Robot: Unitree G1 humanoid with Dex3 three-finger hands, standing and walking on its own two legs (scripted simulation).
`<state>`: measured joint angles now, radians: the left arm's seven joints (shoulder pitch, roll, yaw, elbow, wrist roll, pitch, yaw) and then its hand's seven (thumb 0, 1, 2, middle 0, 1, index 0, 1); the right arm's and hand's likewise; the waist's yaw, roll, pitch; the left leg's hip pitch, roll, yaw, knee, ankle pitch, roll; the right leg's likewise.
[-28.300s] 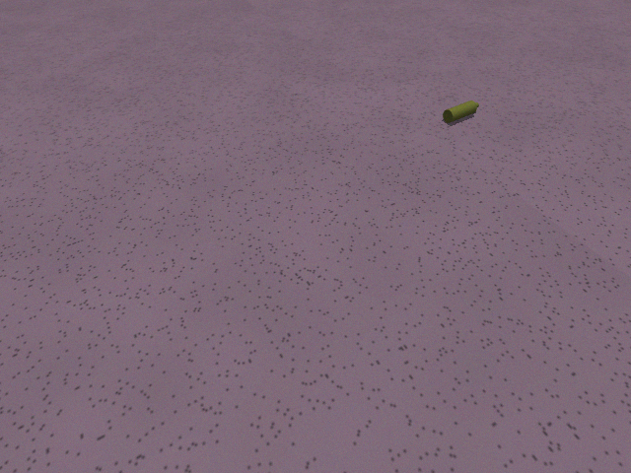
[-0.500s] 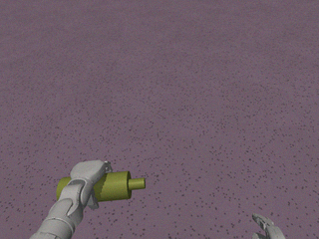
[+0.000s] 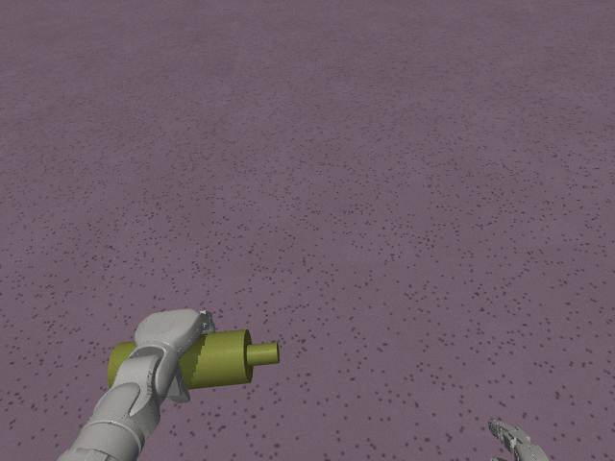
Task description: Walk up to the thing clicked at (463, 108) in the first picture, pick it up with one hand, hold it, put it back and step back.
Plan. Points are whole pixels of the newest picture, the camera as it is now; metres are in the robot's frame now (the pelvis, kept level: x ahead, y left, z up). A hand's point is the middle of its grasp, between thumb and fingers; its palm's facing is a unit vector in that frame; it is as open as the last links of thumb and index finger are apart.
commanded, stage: crouch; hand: left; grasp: from above
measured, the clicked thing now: (199, 360) +0.30 +0.20 -0.07
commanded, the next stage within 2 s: lower in 2.00 s
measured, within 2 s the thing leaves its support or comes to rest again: neither
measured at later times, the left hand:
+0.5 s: hand (195, 383) +0.29 +0.22 -0.13, palm faces -0.50 -0.01 -0.86, open 10.5 cm
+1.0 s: hand (232, 394) +0.36 +0.23 -0.38, palm faces -0.47 +0.00 -0.89, open 10.6 cm
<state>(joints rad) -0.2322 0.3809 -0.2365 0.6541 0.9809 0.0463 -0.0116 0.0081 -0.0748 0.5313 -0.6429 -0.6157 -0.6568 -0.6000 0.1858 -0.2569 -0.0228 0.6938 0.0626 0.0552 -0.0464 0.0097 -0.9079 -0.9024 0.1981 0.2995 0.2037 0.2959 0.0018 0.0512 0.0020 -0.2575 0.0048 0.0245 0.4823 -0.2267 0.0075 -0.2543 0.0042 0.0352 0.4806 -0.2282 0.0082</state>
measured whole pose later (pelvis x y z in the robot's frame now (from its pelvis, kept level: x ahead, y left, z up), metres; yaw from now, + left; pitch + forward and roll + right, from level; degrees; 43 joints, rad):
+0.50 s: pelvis -0.01 +0.00 -0.03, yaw +1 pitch +9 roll -1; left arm -0.37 0.35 -0.21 1.00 1.10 -0.02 0.23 0.01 -0.06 0.51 -0.66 -0.56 -0.68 -0.54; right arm 0.19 -0.26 -0.05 0.72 0.02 0.04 -0.01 0.01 -0.89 -0.90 0.20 0.30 0.21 0.30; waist -0.04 0.00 -0.03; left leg -0.58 0.01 0.00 0.73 -0.31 0.00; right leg -0.56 0.01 0.01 0.72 -0.32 0.00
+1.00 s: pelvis -0.06 +0.01 -0.24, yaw -1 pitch +34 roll -3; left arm -0.76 0.44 -0.05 1.28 1.14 -0.02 0.37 0.01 -0.08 0.57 -0.63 -0.63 -0.64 -0.62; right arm 0.23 -0.22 -0.04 0.75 -0.05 -0.03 0.00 0.01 -0.90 -0.90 0.20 0.30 0.21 0.30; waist -0.16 0.06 -0.19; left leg -1.74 0.01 -0.03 1.74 -0.60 0.02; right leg -1.69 0.02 -0.01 1.70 -0.60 0.02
